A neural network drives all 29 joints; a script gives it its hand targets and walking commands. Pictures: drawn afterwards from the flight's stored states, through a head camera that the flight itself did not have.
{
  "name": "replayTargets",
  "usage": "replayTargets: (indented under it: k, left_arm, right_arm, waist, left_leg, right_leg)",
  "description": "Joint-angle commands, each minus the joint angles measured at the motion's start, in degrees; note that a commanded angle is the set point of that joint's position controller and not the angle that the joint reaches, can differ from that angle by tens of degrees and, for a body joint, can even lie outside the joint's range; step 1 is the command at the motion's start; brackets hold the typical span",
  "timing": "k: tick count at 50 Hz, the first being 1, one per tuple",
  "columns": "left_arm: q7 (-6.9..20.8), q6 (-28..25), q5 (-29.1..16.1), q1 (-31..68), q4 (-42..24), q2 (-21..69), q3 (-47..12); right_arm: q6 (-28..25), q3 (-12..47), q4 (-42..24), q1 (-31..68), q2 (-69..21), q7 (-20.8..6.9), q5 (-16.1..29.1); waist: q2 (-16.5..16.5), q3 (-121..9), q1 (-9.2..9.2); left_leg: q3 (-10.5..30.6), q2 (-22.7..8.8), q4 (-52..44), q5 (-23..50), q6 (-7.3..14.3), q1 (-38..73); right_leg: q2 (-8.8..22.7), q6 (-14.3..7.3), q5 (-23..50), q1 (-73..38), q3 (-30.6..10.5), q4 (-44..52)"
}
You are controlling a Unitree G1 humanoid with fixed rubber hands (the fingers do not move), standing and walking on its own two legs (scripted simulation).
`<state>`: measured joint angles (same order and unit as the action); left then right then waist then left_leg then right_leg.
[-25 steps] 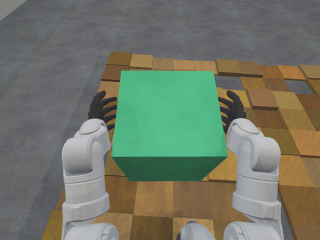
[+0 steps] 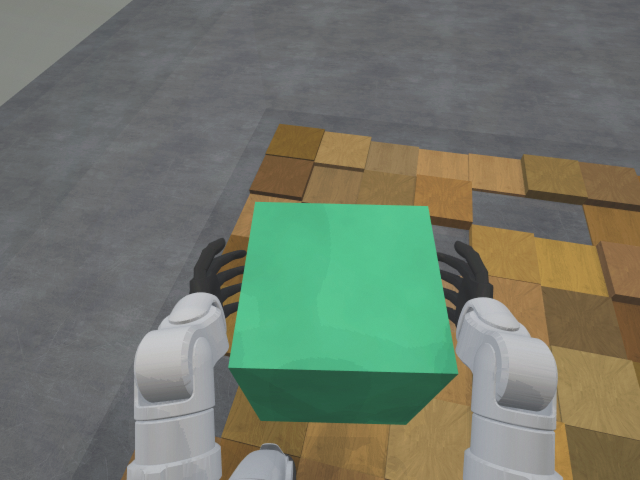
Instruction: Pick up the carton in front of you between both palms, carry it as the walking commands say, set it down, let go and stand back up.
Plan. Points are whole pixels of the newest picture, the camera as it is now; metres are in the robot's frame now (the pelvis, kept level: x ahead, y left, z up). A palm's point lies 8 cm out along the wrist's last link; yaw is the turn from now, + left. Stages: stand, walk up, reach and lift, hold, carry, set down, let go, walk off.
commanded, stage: carry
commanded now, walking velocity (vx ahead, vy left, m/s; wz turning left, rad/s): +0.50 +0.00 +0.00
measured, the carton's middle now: (337, 322) +0.31 +0.02 +0.00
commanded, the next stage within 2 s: none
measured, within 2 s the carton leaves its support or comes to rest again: neither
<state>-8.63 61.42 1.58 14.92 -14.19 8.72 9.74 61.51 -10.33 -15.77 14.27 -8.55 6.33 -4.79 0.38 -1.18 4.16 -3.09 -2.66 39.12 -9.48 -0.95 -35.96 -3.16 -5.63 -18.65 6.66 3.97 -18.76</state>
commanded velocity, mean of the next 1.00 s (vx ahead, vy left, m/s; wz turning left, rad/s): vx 0.50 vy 0.00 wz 0.00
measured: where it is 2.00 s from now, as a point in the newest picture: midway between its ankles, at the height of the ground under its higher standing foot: (373, 187)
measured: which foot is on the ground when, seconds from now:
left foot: up 0.00-0.08, down 0.10-0.54, up 0.56-0.86, down 0.88-1.00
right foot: down 0.00-0.14, up 0.16-0.46, down 0.48-0.90, up 0.92-1.00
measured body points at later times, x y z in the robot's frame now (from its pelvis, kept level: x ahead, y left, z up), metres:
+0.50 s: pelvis +0.34 -0.01 +0.00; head +0.33 -0.02 +0.45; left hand +0.69 +0.12 +0.14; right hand +0.67 -0.19 +0.14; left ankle +0.24 +0.10 -0.74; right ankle +0.43 -0.13 -0.71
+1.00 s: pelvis +0.66 -0.02 +0.03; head +0.70 -0.02 +0.48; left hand +1.03 +0.12 +0.15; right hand +1.01 -0.19 +0.15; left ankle +0.69 +0.05 -0.71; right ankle +0.53 -0.12 -0.62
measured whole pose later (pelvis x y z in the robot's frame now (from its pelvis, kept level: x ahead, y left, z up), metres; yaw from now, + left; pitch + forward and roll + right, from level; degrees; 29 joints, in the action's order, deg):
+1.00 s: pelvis +0.66 -0.02 +0.03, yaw -2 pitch +6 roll +0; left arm -9.9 68.4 -1.5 31.4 -11.1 4.6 15.9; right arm 66.9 -14.9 -12.4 30.3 -8.4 10.1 -2.6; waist 1.2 -1.1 -1.6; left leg -6.0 2.3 28.4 -9.4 4.4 -22.8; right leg -1.0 -1.4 -24.7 24.8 0.6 -65.7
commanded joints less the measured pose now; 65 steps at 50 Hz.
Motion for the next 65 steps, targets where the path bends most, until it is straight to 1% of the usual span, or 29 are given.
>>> replayTargets:
  k: [1, 5, 6, 7, 8, 10, 11, 13, 19, 22, 24, 25, 26, 27, 28, 29, 31, 33, 40, 43, 44, 45, 46, 49, 51, 55, 61, 64, 65]
  left_arm:
    - [8.0, -0.5, -16.6, 24.2, -8.4, 50.3, -42.6]
    - [7.1, -0.4, -14.5, 22.5, -9.4, 45.3, -41.7]
    - [6.6, -0.2, -13.8, 23.5, -9.7, 43.1, -41.2]
    - [6.3, 0.0, -13.1, 23.8, -11.1, 41.3, -40.8]
    - [5.9, 0.1, -13.3, 25.3, -11.0, 39.9, -40.6]
    - [5.0, -0.5, -12.2, 27.0, -8.4, 40.2, -38.8]
    - [4.6, -0.7, -11.5, 27.8, -7.4, 40.1, -37.8]
    - [3.7, -1.0, -10.0, 28.7, -5.0, 39.0, -36.0]
    - [-0.4, -0.1, -8.4, 34.5, -2.3, 32.2, -31.2]
    - [-1.6, 1.5, -9.1, 38.1, -0.7, 28.7, -28.6]
    - [-2.0, 2.7, -9.8, 40.0, 0.9, 26.8, -26.5]
    - [-2.5, 2.9, -10.0, 43.7, 2.4, 26.7, -26.0]
    - [-2.9, 3.2, -10.2, 42.3, 4.6, 27.2, -25.1]
    - [-3.1, 3.3, -9.6, 40.3, 5.0, 27.3, -24.0]
    - [-3.1, 3.7, -9.5, 39.7, 4.7, 28.2, -23.4]
    - [-2.8, 4.1, -10.7, 41.6, 2.7, 29.6, -24.5]
    - [-1.5, 3.7, -13.8, 47.9, -2.0, 34.9, -28.4]
    - [0.4, 3.1, -17.6, 54.3, -6.3, 39.4, -32.1]
    - [2.7, 3.5, -20.8, 52.5, -3.6, 37.2, -34.3]
    - [2.5, 4.9, -19.6, 50.2, -1.6, 37.0, -33.5]
    - [2.3, 5.4, -18.8, 50.4, -1.2, 36.6, -33.2]
    - [2.0, 6.1, -18.2, 50.5, -1.2, 36.8, -32.6]
    - [1.8, 6.7, -17.7, 50.4, -2.8, 36.8, -32.1]
    - [1.1, 6.3, -14.8, 52.5, -3.8, 39.1, -30.4]
    - [0.8, 5.2, -12.1, 51.2, -3.2, 39.5, -29.3]
    - [-0.7, 3.5, -7.4, 47.2, -2.0, 37.3, -28.3]
    - [-1.6, 5.1, -6.0, 44.2, -0.9, 31.2, -26.1]
    - [-1.3, 6.9, -6.5, 44.1, 1.0, 29.6, -24.8]
    - [-1.3, 7.3, -6.3, 42.5, 2.1, 29.2, -24.0]
  right_arm:
    - [-1.1, 39.5, -4.3, 20.9, -51.2, -2.3, 11.8]
    - [-0.6, 40.1, -6.6, 20.5, -46.8, -2.8, 13.2]
    - [-0.5, 39.4, -6.2, 20.6, -45.0, -2.7, 12.8]
    - [-0.8, 38.9, -5.1, 20.9, -43.5, -2.3, 12.8]
    - [-0.9, 38.8, -3.4, 19.5, -43.7, -2.2, 13.4]
    - [-1.2, 40.1, -4.1, 24.6, -43.6, -2.1, 15.2]
    - [-1.5, 40.7, -4.7, 27.6, -43.6, -2.0, 16.0]
    - [-1.8, 40.5, -4.4, 31.8, -42.0, -1.6, 16.9]
    - [-0.6, 36.2, -1.0, 37.5, -33.8, 1.0, 17.8]
    - [1.0, 32.4, 1.3, 39.4, -30.4, 2.9, 17.0]
    - [2.2, 30.1, 2.6, 41.5, -28.5, 4.1, 16.3]
    - [2.9, 29.6, 3.3, 42.9, -28.9, 4.4, 16.1]
    - [3.4, 29.5, 2.6, 44.7, -28.7, 4.5, 16.7]
    - [3.8, 29.8, 1.7, 46.2, -29.0, 4.5, 17.4]
    - [4.0, 29.8, 1.3, 47.6, -30.7, 4.4, 18.1]
    - [4.0, 28.9, 2.3, 47.6, -32.1, 4.3, 17.6]
    - [4.0, 26.8, 3.2, 47.3, -35.1, 4.0, 15.8]
    - [3.7, 26.8, 2.8, 47.4, -37.3, 3.6, 13.5]
    - [3.4, 26.8, 1.9, 45.8, -33.4, 4.5, 9.5]
    - [5.0, 26.2, 2.9, 43.2, -32.2, 3.9, 9.4]
    - [5.5, 26.0, 3.4, 42.2, -31.9, 3.6, 9.5]
    - [5.8, 25.7, 3.5, 42.6, -30.6, 3.6, 9.2]
    - [5.9, 26.3, 4.4, 42.5, -31.7, 3.6, 10.1]
    - [5.6, 31.1, -1.6, 48.4, -38.8, 1.6, 15.4]
    - [4.5, 34.5, -4.7, 53.7, -41.8, 0.2, 19.4]
    - [3.1, 37.1, -5.7, 54.9, -41.0, -1.0, 23.4]
    - [4.4, 35.0, -1.0, 50.8, -36.4, -0.2, 23.3]
    - [6.0, 33.0, 2.4, 49.2, -35.4, 0.5, 21.7]
    - [6.4, 32.2, 2.9, 50.5, -34.6, 0.9, 21.1]
  waist:
    - [6.2, -18.0, 0.17]
    - [6.7, -22.3, -4.53]
    - [2.2, -27.0, -6.25]
    - [-10.4, -34.6, -7.99]
    - [-14.5, -30.7, -7.51]
    - [-3.8, -25.5, -6.15]
    - [-1.6, -22.9, -6.03]
    - [-2.9, -21.6, -5.49]
    - [-9.2, -18.3, -6.74]
    - [-9.2, -15.0, -7.19]
    - [-9.1, -14.7, -5.59]
    - [-3.4, -16.8, -4.57]
    - [2.5, -22.7, -1.68]
    - [10.5, -26.8, 2.78]
    - [17.4, -25.4, 3.31]
    - [11.3, -26.4, 2.87]
    - [1.9, -26.0, 2.07]
    - [4.1, -24.3, -0.15]
    - [9.9, -21.2, 0.95]
    - [6.2, -25.9, -3.86]
    - [4.0, -27.6, -7.45]
    - [-5.5, -33.2, -7.94]
    - [-18.4, -34.5, -8.97]
    - [-2.9, -26.1, -8.65]
    - [-4.5, -24.6, -7.87]
    - [-8.7, -24.8, -8.71]
    - [-6.6, -19.1, -10.57]
    - [-5.7, -23.9, -4.90]
    - [-3.0, -26.4, -1.73]
  left_leg:
    - [-6.9, 4.2, -10.4, 10.9, 0.7, 4.5]
    - [-10.2, 6.7, -18.2, 12.6, 4.1, 26.4]
    - [-3.4, 1.1, -14.4, 10.7, 6.6, 41.3]
    - [22.4, -15.2, -13.3, 4.0, 17.6, 57.1]
    - [33.3, -17.5, -21.0, 5.2, 19.1, 55.9]
    - [25.5, -15.9, -20.0, 9.0, 17.0, 49.0]
    - [21.7, -15.4, -20.7, 11.4, 15.6, 43.5]
    - [15.7, -12.6, -23.2, 4.2, 13.5, 36.8]
    - [7.4, -10.4, -23.4, 3.9, 13.9, 32.7]
    - [4.4, -8.8, -21.5, 6.9, 11.7, 31.4]
    - [1.6, -8.3, -17.1, 8.5, 10.0, 28.7]
    - [-2.7, -4.6, -9.4, 18.8, 7.7, 26.0]
    - [-5.0, -3.3, 4.0, 23.9, 4.9, 16.6]
    - [-7.5, 0.3, 20.6, 14.7, 1.6, 8.0]
    - [-3.8, 5.7, 31.7, -17.2, 0.0, -5.4]
    - [1.3, 3.7, 38.6, -21.1, 1.0, -12.3]
    - [4.9, 0.2, 34.4, -17.7, 2.8, -12.7]
    - [4.7, -0.5, 24.3, -14.2, 2.7, -8.1]
    - [-4.8, 5.7, -7.7, 3.2, 2.4, 10.6]
    - [-7.9, 6.0, -16.4, 9.4, 4.7, 30.2]
    - [-4.2, 2.2, -17.2, 11.6, 5.3, 39.4]
    - [16.7, -12.1, -15.8, 9.9, 11.6, 54.6]
    - [33.0, -19.8, -16.4, 15.1, 18.7, 61.3]
    - [23.3, -15.2, -17.2, 23.6, 14.6, 50.9]
    - [19.3, -12.8, -19.3, 23.2, 11.8, 45.1]
    - [16.4, -11.3, -18.1, 31.8, 12.9, 44.6]
    - [7.9, -4.8, -14.3, 35.6, 9.7, 43.8]
    - [1.1, -2.2, 1.4, 36.2, 5.7, 32.0]
    - [-0.6, -0.7, 12.4, 21.9, 4.5, 22.6]
  right_leg:
    - [11.2, -2.5, 47.9, -15.5, -4.8, -0.3]
    - [10.7, 0.9, 57.1, -11.4, 1.2, -15.8]
    - [9.2, 2.7, 43.0, -0.7, 1.8, -27.5]
    - [3.8, 5.8, 21.4, 17.6, 1.5, -48.5]
    - [-2.2, 5.0, -8.2, 28.8, -1.8, -56.2]
    - [4.0, 2.6, -6.1, 32.9, -5.7, -57.2]
    - [5.7, 2.8, -5.0, 31.6, -5.7, -53.7]
    - [7.1, 3.7, -3.2, 28.1, -4.6, -45.2]
    - [6.5, 4.8, 4.0, 27.1, 1.3, -26.3]
    - [5.1, 4.5, 9.2, 24.9, 3.9, -18.5]
    - [2.5, 3.8, 9.2, 18.3, 8.1, -14.4]
    - [1.6, 2.3, 10.1, 10.1, 7.5, -13.3]
    - [3.9, -1.2, 8.3, -5.2, 0.7, -13.6]
    - [12.1, -5.5, 5.9, -13.6, -14.5, -6.0]
    - [18.8, -9.4, 21.3, -20.5, -28.5, -2.8]
    - [20.3, -10.6, 28.8, -24.9, -30.7, -5.4]
    - [19.5, -8.2, 26.2, -20.8, -29.2, -5.5]
    - [17.4, -5.2, 21.1, -16.0, -24.2, -3.1]
    - [11.5, -3.4, 30.7, -6.3, -10.2, -1.5]
    - [9.6, 0.4, 42.6, -2.3, -3.2, -15.6]
    - [8.3, 1.9, 36.8, 3.4, -2.4, -25.3]
    - [5.2, 4.3, 17.5, 19.2, -2.1, -39.2]
    - [-1.6, 5.2, -10.1, 33.2, -2.7, -54.4]
    - [4.7, 4.2, -5.8, 37.1, -5.7, -50.7]
    - [4.6, 4.6, -4.6, 32.3, -4.1, -40.3]
    - [2.7, 4.2, 4.2, 29.7, -1.9, -28.4]
    - [-0.5, 3.1, 22.6, 24.9, 3.9, -7.2]
    - [-0.2, 0.3, 33.0, -1.2, 6.1, -2.0]
    - [5.9, -0.3, 35.9, -11.7, 0.4, -4.7]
